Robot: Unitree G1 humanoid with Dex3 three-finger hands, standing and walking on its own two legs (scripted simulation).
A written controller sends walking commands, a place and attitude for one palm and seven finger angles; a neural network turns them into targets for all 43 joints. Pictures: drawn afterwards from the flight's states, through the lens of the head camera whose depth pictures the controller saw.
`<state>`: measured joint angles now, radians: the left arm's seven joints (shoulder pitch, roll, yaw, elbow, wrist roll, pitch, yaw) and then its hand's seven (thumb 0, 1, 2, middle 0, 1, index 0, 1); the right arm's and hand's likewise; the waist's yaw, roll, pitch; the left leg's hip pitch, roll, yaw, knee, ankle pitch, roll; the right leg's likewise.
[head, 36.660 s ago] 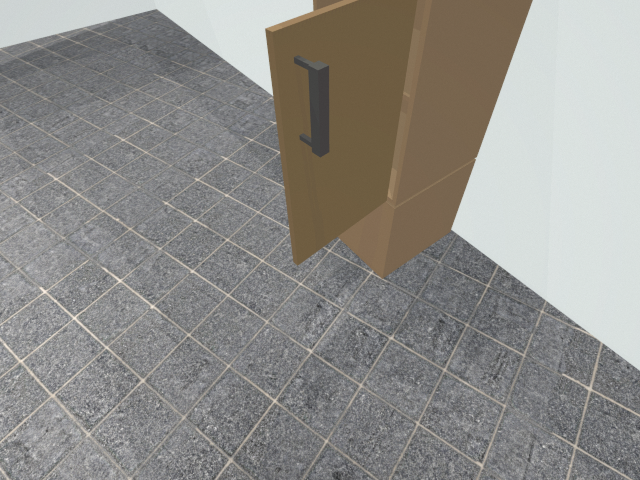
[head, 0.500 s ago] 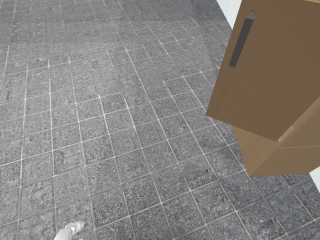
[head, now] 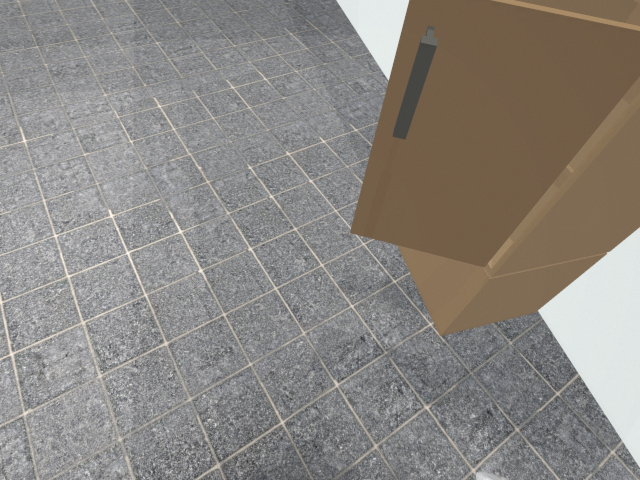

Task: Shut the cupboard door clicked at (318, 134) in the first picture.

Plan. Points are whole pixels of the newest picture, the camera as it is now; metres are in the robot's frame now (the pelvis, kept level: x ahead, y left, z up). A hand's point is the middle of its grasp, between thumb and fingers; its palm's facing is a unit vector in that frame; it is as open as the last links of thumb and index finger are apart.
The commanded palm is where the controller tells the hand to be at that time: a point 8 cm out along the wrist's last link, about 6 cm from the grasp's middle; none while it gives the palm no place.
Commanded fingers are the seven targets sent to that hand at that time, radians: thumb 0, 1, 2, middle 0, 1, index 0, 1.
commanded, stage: turn to face it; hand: left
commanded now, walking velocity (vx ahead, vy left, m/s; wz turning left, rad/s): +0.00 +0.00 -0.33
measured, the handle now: (414, 85) +0.69 -0.09 +0.12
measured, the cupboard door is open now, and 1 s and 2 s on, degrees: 60 60 60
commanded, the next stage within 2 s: take the last steps up to it in 0.20 s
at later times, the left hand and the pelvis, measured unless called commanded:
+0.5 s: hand (213, 466) +0.15 +0.15 -0.15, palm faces -0.15 -0.96 -0.23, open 7.3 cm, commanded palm none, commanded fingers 0.00 0.90 0.90 -0.20 -0.30 -0.20 -0.30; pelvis +0.04 -0.03 +0.01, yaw -9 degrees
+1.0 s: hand (270, 367) +0.29 +0.09 -0.16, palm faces -0.29 -0.95 -0.16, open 7.3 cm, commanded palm none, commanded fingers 0.00 0.90 0.90 -0.20 -0.30 -0.20 -0.30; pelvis +0.17 -0.07 +0.01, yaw -16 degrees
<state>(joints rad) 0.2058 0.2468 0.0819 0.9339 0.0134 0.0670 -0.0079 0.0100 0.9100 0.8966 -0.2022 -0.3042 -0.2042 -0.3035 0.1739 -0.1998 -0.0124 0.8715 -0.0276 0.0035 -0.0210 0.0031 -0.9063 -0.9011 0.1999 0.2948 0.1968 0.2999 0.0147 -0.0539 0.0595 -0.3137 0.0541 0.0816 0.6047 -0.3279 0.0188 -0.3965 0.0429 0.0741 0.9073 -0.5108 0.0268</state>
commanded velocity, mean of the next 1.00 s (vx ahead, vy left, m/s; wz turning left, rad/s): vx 0.17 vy -0.11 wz -0.19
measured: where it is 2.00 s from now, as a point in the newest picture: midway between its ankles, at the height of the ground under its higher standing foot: outside the picture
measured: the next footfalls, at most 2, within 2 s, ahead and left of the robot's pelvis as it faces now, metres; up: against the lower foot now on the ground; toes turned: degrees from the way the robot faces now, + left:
right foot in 0.34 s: +0.02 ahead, -0.14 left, +0.00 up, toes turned -11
left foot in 0.66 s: +0.16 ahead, +0.07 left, +0.00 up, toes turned -4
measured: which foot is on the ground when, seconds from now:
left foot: down 0.00-0.34, up 0.36-0.64, down 0.66-1.00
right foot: up 0.00-0.32, down 0.34-0.68, up 0.70-1.00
